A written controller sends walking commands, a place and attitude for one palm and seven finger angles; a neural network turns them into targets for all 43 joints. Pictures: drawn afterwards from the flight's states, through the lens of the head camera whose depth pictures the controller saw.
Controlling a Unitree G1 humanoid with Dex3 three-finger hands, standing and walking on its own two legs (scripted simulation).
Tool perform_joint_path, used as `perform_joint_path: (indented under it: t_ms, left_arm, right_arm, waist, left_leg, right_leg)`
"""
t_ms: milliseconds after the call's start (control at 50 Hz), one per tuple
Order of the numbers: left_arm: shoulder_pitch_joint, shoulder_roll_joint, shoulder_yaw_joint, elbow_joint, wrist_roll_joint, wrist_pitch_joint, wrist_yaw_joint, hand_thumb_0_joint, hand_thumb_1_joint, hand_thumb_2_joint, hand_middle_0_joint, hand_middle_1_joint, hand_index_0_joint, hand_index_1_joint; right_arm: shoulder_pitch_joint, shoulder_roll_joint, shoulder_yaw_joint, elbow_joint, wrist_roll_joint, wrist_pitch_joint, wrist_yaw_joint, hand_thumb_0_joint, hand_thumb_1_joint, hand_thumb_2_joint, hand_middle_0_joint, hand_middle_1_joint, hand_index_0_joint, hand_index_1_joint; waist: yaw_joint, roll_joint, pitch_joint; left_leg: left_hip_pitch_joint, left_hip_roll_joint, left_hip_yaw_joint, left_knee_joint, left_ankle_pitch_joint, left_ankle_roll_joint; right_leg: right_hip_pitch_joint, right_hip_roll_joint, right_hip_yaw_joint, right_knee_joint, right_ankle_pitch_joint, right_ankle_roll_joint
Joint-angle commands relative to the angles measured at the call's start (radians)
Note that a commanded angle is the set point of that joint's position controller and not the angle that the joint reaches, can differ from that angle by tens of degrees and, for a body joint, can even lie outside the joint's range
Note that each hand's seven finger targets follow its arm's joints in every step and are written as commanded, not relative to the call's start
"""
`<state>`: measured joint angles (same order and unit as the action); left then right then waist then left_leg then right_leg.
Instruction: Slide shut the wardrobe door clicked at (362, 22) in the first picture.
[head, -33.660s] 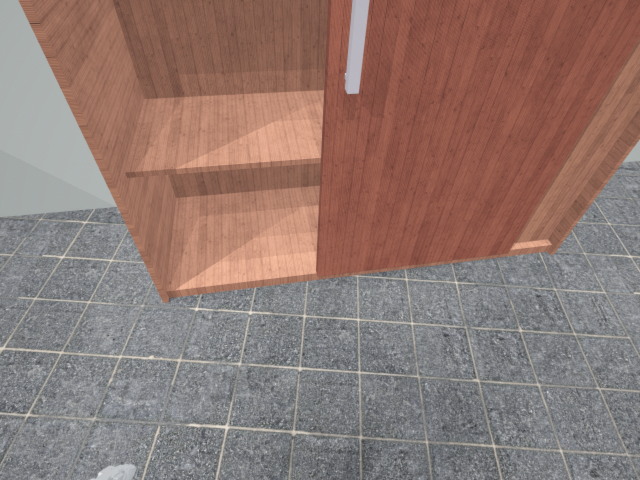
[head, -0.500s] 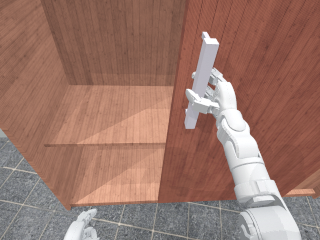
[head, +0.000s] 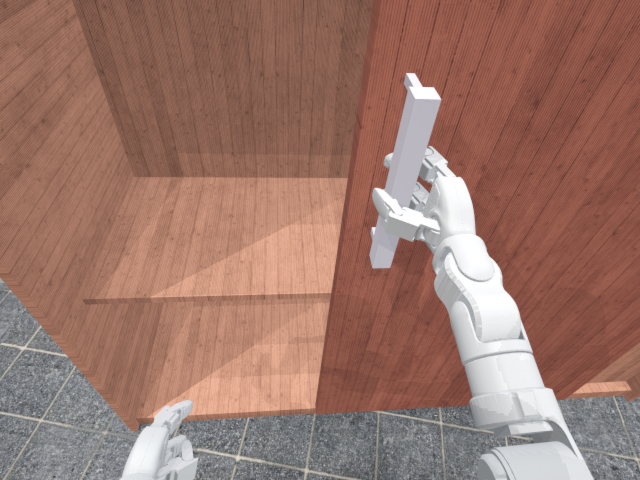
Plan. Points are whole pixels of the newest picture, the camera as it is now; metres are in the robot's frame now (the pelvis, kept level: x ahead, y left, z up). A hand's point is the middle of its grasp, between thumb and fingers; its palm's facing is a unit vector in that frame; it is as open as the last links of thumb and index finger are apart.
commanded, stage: tug the door sideways, standing still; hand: right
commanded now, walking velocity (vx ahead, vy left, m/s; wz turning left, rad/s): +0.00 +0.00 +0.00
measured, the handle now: (393, 181) +0.44 -0.05 +0.18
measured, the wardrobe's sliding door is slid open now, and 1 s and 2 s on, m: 0.52 0.49 0.35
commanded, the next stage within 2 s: step sideways, sliding the door along in 0.48 s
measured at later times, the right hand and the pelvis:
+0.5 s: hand (377, 214) +0.38 -0.02 +0.17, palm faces -0.12 +0.99 -0.07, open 6.4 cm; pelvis +0.02 -0.01 -0.01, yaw -4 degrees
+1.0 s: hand (362, 216) +0.39 -0.01 +0.16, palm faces -0.16 +0.97 -0.18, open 6.8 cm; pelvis +0.01 +0.03 -0.02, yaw +1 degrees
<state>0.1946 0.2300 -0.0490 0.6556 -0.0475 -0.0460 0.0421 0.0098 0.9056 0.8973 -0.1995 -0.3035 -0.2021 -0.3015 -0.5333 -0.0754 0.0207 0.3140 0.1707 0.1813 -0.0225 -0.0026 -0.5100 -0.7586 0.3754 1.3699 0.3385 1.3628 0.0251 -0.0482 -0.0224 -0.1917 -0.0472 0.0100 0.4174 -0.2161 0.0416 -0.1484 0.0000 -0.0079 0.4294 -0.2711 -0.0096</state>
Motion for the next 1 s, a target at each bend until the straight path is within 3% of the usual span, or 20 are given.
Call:
perform_joint_path:
  t_ms: [0,100,160,360,540,560,580,600,620,660,700,740,780,840,880,900,920,940,960,980]
  left_arm:
    - [-0.122,0.076,0.038,-0.153,-0.002,-0.052,-0.019,0.000,0.900,0.900,-0.200,-0.300,-0.200,-0.300]
    - [-0.124,0.067,0.046,-0.157,0.002,-0.043,-0.039,0.000,0.900,0.900,-0.200,-0.300,-0.200,-0.300]
    - [-0.128,0.063,0.047,-0.155,0.003,-0.033,-0.052,0.000,0.900,0.900,-0.200,-0.300,-0.200,-0.300]
    - [-0.144,0.046,0.049,-0.172,0.003,-0.005,-0.089,0.000,0.900,0.900,-0.200,-0.300,-0.200,-0.300]
    - [-0.159,0.038,0.047,-0.182,0.003,0.029,-0.115,0.000,0.900,0.900,-0.200,-0.300,-0.200,-0.300]
    - [-0.145,0.047,0.048,-0.163,0.007,0.038,-0.110,0.000,0.900,0.900,-0.200,-0.300,-0.200,-0.300]
    - [-0.122,0.077,0.050,-0.194,0.027,0.050,-0.059,0.000,0.900,0.900,-0.200,-0.300,-0.200,-0.300]
    - [-0.138,0.054,0.051,-0.170,0.038,0.064,-0.046,0.000,0.900,0.900,-0.200,-0.300,-0.200,-0.300]
    - [-0.135,0.054,0.058,-0.173,0.037,0.068,-0.039,0.000,0.900,0.900,-0.200,-0.300,-0.200,-0.300]
    - [-0.138,0.048,0.069,-0.182,0.041,0.077,-0.026,0.000,0.900,0.900,-0.200,-0.300,-0.200,-0.300]
    - [-0.127,0.039,0.082,-0.187,0.051,0.083,-0.024,0.000,0.900,0.900,-0.200,-0.300,-0.200,-0.300]
    - [-0.127,0.034,0.094,-0.193,0.063,0.090,-0.034,0.000,0.900,0.900,-0.200,-0.300,-0.200,-0.300]
    - [-0.143,0.035,0.100,-0.205,0.063,0.096,-0.036,0.000,0.900,0.900,-0.200,-0.300,-0.200,-0.300]
    - [-0.152,0.036,0.097,-0.217,0.052,0.106,-0.029,0.000,0.900,0.900,-0.200,-0.300,-0.200,-0.300]
    - [-0.165,0.036,0.092,-0.226,0.041,0.106,-0.023,0.000,0.900,0.900,-0.200,-0.300,-0.200,-0.300]
    - [-0.168,0.034,0.092,-0.225,0.033,0.103,-0.021,0.000,0.900,0.900,-0.200,-0.300,-0.200,-0.300]
    - [-0.166,0.031,0.092,-0.219,0.028,0.102,-0.016,0.000,0.900,0.900,-0.200,-0.300,-0.200,-0.300]
    - [-0.169,0.016,0.092,-0.215,0.029,0.099,-0.008,0.000,0.900,0.900,-0.200,-0.300,-0.200,-0.300]
    - [-0.175,0.018,0.105,-0.217,0.023,0.089,-0.006,0.000,0.900,0.900,-0.200,-0.300,-0.200,-0.300]
    - [-0.195,0.023,0.118,-0.214,0.020,0.077,-0.005,0.000,0.900,0.900,-0.200,-0.300,-0.200,-0.300]
  right_arm:
    - [-0.456,0.045,0.096,-0.256,-0.018,-0.052,-0.022,0.000,-0.900,-0.900,0.450,1.400,0.450,1.400]
    - [-0.478,0.133,0.205,-0.295,-0.043,-0.055,-0.040,0.000,-0.900,-0.900,0.450,1.400,0.450,1.400]
    - [-0.476,0.186,0.262,-0.297,-0.048,-0.058,-0.052,0.000,-0.900,-0.900,0.450,1.400,0.450,1.400]
    - [-0.487,0.298,0.413,-0.386,-0.077,-0.061,-0.056,0.000,-0.900,-0.900,0.450,1.400,0.450,1.400]
    - [-0.470,0.335,0.457,-0.417,-0.087,-0.039,-0.079,0.000,-0.900,-0.900,0.450,1.400,0.450,1.400]
    - [-0.496,0.296,0.415,-0.358,-0.092,-0.033,-0.086,0.000,-0.900,-0.900,0.450,1.400,0.450,1.400]
    - [-0.595,-0.122,0.126,-0.491,-0.115,-0.201,-0.092,0.000,-0.900,-0.900,0.450,1.400,0.450,1.400]
    - [-0.467,-0.003,0.212,-0.401,-0.125,-0.258,-0.076,0.000,-0.900,-0.900,0.450,1.400,0.450,1.400]
    - [-0.438,-0.007,0.208,-0.392,-0.127,-0.293,-0.070,0.000,-0.900,-0.900,0.450,1.400,0.450,1.400]
    - [-0.410,0.057,0.248,-0.419,-0.124,-0.330,-0.040,0.000,-0.900,-0.900,0.450,1.400,0.450,1.400]
    - [-0.430,0.049,0.241,-0.454,-0.127,-0.357,-0.025,0.000,-0.900,-0.900,0.450,1.400,0.450,1.400]
    - [-0.449,0.021,0.210,-0.481,-0.135,-0.371,-0.020,0.000,-0.900,-0.900,0.450,1.400,0.450,1.400]
    - [-0.461,-0.003,0.181,-0.499,-0.135,-0.380,-0.018,0.000,-0.900,-0.900,0.450,1.400,0.450,1.400]
    - [-0.423,-0.036,0.146,-0.487,-0.134,-0.389,-0.015,0.000,-0.900,-0.900,0.450,1.400,0.450,1.400]
    - [-0.423,-0.051,0.134,-0.505,-0.137,-0.397,-0.009,0.000,-0.900,-0.900,0.450,1.400,0.450,1.400]
    - [-0.424,-0.061,0.124,-0.515,-0.142,-0.401,-0.008,0.000,-0.900,-0.900,0.450,1.400,0.450,1.400]
    - [-0.416,-0.100,0.097,-0.512,-0.152,-0.397,-0.010,0.000,-0.900,-0.900,0.450,1.400,0.450,1.400]
    - [-0.397,-0.117,0.075,-0.505,-0.150,-0.398,-0.015,0.000,-0.900,-0.900,0.450,1.400,0.450,1.400]
    - [-0.351,-0.135,0.053,-0.481,-0.143,-0.397,-0.016,0.000,-0.900,-0.900,0.450,1.400,0.450,1.400]
    - [-0.336,-0.136,0.048,-0.496,-0.143,-0.401,-0.017,0.000,-0.900,-0.900,0.450,1.400,0.450,1.400]
  waist:
    - [0.014,0.086,-0.246]
    - [0.026,0.079,-0.286]
    - [0.030,0.125,-0.278]
    - [0.043,0.094,-0.313]
    - [0.039,0.098,-0.325]
    - [0.045,0.125,-0.316]
    - [0.014,0.131,-0.233]
    - [0.019,0.168,-0.194]
    - [0.014,0.154,-0.191]
    - [0.026,0.048,-0.243]
    - [0.044,-0.059,-0.298]
    - [0.046,-0.096,-0.324]
    - [0.042,-0.082,-0.314]
    - [0.040,-0.029,-0.292]
    - [0.028,-0.021,-0.285]
    - [0.022,0.002,-0.289]
    - [0.017,0.094,-0.279]
    - [0.019,0.219,-0.267]
    - [-0.004,0.334,-0.234]
    - [-0.030,0.340,-0.221]
  left_leg:
    - [0.059,0.035,0.002,-0.029,0.265,-0.021]
    - [0.045,0.034,0.013,0.005,0.305,-0.013]
    - [0.041,0.033,0.023,0.022,0.321,-0.010]
    - [0.012,0.037,0.042,0.084,0.381,0.000]
    - [-0.003,0.036,0.053,0.114,0.387,0.003]
    - [-0.009,0.036,0.056,0.113,0.375,0.004]
    - [-0.011,0.089,-0.016,0.061,0.301,-0.028]
    - [-0.032,0.094,-0.022,0.042,0.304,-0.030]
    - [-0.042,0.091,-0.016,0.059,0.306,-0.028]
    - [-0.083,0.069,-0.001,0.184,0.320,-0.042]
    - [-0.223,0.048,-0.026,0.345,0.019,-0.054]
    - [-0.330,0.039,-0.049,0.417,-0.213,-0.046]
    - [-0.329,0.045,-0.044,0.399,-0.214,-0.036]
    - [-0.185,0.040,-0.013,0.261,-0.109,-0.027]
    - [-0.003,0.038,0.006,0.128,0.031,-0.018]
    - [0.096,0.052,-0.004,0.082,0.190,-0.009]
    - [0.164,0.111,-0.062,0.039,0.389,0.016]
    - [0.216,0.216,-0.187,0.034,0.605,0.077]
    - [0.205,0.298,-0.312,0.005,0.701,0.148]
    - [0.169,0.332,-0.355,0.003,0.702,0.174]
  right_leg:
    - [0.084,0.006,0.004,0.000,0.266,-0.033]
    - [0.121,0.010,0.024,0.024,0.314,-0.034]
    - [0.116,0.007,0.037,0.034,0.332,-0.034]
    - [0.154,0.002,0.071,0.075,0.444,-0.033]
    - [0.150,-0.001,0.086,0.094,0.491,-0.030]
    - [0.137,-0.001,0.090,0.093,0.474,-0.026]
    - [0.085,-0.054,0.086,0.073,0.393,-0.052]
    - [0.098,-0.054,0.085,0.080,0.357,-0.057]
    - [0.095,-0.072,0.094,0.071,0.368,-0.057]
    - [0.162,-0.163,0.153,0.076,0.560,-0.070]
    - [0.305,-0.278,0.230,0.073,0.870,-0.118]
    - [0.411,-0.331,0.267,0.084,0.959,-0.154]
    - [0.406,-0.340,0.241,0.113,0.876,-0.159]
    - [0.305,-0.325,0.162,0.166,0.768,-0.121]
    - [0.171,-0.293,0.083,0.224,0.696,-0.078]
    - [0.088,-0.251,0.031,0.290,0.623,-0.056]
    - [-0.010,-0.186,-0.007,0.393,0.472,-0.028]
    - [-0.133,-0.100,-0.039,0.467,0.140,0.012]
    - [-0.222,-0.018,-0.012,0.571,-0.219,0.034]
    - [-0.239,-0.034,0.041,0.663,-0.299,0.024]
